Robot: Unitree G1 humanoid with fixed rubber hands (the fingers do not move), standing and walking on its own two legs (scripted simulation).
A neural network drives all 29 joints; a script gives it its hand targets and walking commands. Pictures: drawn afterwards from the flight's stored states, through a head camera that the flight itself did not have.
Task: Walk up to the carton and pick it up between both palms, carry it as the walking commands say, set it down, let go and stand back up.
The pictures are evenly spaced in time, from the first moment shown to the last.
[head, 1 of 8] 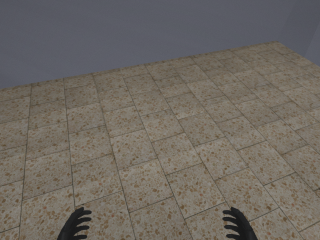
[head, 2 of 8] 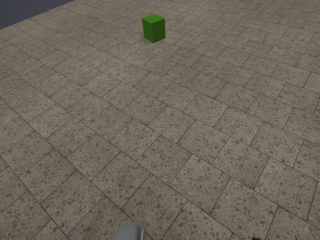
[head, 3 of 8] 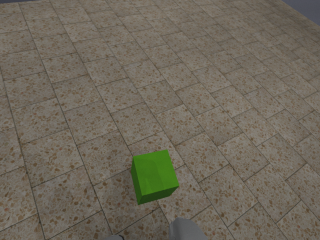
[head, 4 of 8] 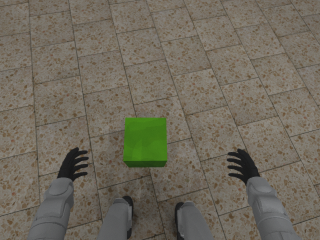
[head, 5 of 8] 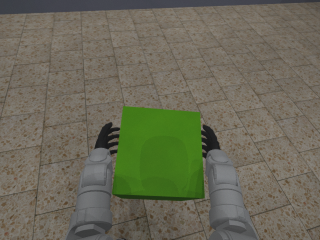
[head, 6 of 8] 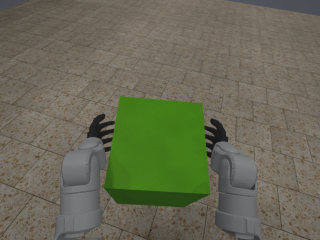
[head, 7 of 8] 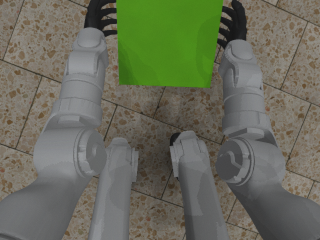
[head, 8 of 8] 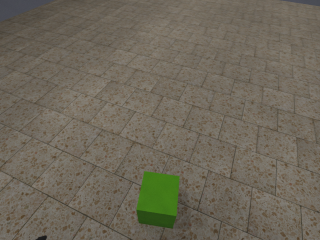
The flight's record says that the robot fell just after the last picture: no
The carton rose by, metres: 0.70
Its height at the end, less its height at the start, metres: +0.00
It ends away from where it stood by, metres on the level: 0.86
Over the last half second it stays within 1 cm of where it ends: yes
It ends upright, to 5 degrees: yes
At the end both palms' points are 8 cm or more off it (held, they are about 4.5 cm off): yes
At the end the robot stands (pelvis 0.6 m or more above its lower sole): yes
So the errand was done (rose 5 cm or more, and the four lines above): yes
